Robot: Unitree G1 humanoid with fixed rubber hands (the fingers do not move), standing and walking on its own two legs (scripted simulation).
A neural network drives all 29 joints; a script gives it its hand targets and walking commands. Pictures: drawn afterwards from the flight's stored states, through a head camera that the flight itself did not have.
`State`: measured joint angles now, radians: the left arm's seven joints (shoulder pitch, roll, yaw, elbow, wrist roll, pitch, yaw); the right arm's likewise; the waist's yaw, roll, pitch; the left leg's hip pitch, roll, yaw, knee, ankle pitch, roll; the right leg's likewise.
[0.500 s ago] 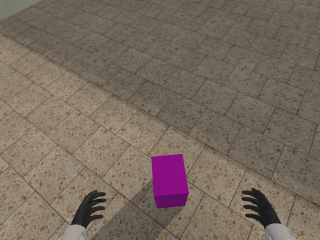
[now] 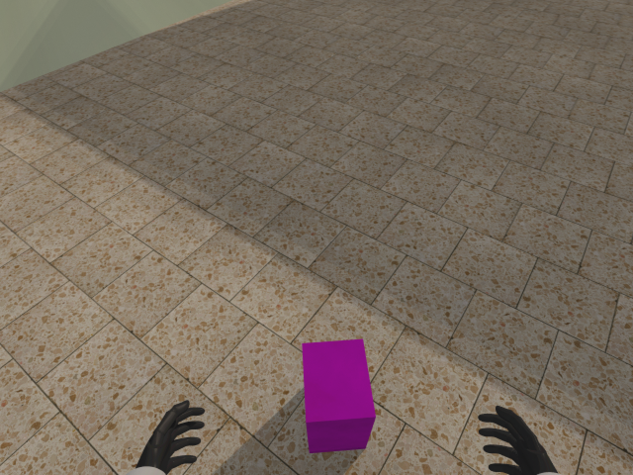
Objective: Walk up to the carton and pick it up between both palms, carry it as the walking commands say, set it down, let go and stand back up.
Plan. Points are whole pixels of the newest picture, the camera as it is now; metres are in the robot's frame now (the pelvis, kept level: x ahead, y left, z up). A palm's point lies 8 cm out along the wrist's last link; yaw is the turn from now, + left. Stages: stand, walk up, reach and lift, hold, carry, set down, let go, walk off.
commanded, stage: stand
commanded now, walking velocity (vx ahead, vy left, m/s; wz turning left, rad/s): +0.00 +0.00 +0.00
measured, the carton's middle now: (335, 398) +0.44 +0.00 -0.63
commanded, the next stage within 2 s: none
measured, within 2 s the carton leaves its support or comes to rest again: neither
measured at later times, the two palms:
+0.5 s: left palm out of the picture +0.12 +0.28 -0.13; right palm out of the picture +0.11 -0.24 -0.12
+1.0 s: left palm out of the picture +0.04 +0.26 -0.15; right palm out of the picture +0.00 -0.22 -0.14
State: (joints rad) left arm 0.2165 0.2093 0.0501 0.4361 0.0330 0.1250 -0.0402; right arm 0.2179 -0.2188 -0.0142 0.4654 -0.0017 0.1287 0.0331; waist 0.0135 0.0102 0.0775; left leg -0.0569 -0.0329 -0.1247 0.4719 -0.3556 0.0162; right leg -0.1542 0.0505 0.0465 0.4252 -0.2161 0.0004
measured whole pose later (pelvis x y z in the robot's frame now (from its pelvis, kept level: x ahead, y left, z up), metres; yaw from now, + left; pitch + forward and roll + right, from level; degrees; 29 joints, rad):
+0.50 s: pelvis +0.05 +0.02 -0.01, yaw -2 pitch +4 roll -1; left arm 0.34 0.27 -0.01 0.80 0.01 -0.02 0.05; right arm 0.35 -0.25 0.00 0.77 0.00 -0.02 -0.04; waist 0.00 -0.01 -0.09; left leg -0.14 -0.07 -0.09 0.55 -0.46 0.06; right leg -0.30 0.02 0.08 0.61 -0.38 0.02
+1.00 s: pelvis +0.04 +0.02 -0.01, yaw -2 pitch +1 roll -1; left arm 0.35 0.22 -0.04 1.02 0.01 0.02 0.05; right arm 0.42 -0.21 0.04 0.99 -0.01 0.01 -0.05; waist 0.00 0.00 -0.03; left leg -0.07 -0.07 -0.07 0.49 -0.42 0.06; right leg -0.23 0.03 0.09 0.55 -0.33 0.02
